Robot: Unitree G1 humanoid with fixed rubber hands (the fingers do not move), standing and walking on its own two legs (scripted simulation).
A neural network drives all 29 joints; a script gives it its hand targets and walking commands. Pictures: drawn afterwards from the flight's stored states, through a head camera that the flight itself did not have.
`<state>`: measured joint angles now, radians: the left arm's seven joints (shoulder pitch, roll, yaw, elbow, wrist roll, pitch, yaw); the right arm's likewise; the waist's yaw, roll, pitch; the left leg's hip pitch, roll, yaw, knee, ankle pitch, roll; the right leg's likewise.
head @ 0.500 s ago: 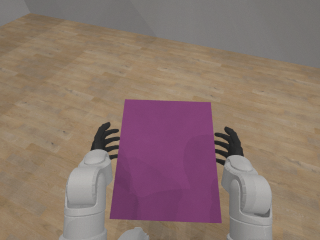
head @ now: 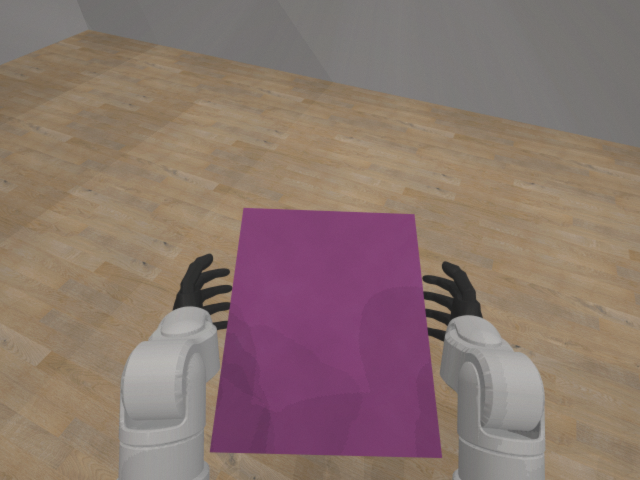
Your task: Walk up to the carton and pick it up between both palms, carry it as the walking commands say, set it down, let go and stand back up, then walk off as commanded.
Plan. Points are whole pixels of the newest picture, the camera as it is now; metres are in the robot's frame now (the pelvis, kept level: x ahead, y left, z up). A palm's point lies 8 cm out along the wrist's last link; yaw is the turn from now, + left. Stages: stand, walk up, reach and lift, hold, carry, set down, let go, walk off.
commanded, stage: carry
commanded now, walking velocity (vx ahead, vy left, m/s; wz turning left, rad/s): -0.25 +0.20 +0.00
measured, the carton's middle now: (324, 334) +0.31 +0.02 +0.02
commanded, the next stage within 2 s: none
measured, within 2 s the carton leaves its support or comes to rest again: neither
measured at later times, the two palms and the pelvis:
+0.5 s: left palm out of the picture +0.06 +0.31 +0.09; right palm out of the picture +0.08 +0.01 +0.10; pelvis -0.19 +0.14 +0.01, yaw +0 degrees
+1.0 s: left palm out of the picture -0.07 +0.36 +0.11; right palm out of the picture -0.09 +0.06 +0.11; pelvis -0.33 +0.21 +0.01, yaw -2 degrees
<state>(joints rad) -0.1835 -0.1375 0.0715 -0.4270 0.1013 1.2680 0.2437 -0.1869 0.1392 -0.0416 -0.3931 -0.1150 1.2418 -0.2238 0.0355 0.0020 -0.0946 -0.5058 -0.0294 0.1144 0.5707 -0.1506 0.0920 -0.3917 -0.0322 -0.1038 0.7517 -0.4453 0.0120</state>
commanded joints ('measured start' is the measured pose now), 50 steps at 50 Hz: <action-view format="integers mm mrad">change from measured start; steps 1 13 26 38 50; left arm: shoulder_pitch -378 -335 -505 -369 -397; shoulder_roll -949 -923 -1034 -980 -953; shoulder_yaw -617 -563 -733 -610 -632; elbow -69 -118 -169 -76 -40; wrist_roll -410 -337 -461 -367 -374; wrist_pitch -20 -53 -66 -66 -31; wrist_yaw -292 -279 -308 -312 -294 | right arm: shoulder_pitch -314 -421 -356 -433 -389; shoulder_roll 980 1014 1020 1017 958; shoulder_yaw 574 682 575 675 581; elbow -79 -145 -146 -163 -69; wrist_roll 362 461 375 430 405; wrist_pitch -13 -9 -66 -34 -8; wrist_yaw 231 262 268 270 277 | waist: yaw -32 -18 -38 -48 -32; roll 31 -268 164 -125 171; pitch -356 -292 -259 -169 -219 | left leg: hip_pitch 190 20 230 116 -9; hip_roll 209 14 232 95 263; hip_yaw -210 -36 -190 -55 -234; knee -101 210 -192 142 -379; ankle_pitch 148 -316 57 -93 -531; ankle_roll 43 -111 76 -88 -65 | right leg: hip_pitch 238 221 -150 -7 142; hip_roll -111 -309 -16 -259 -1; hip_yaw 85 179 32 194 -17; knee -400 -332 305 -428 -49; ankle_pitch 178 680 -50 136 38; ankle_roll -10 -119 7 -99 0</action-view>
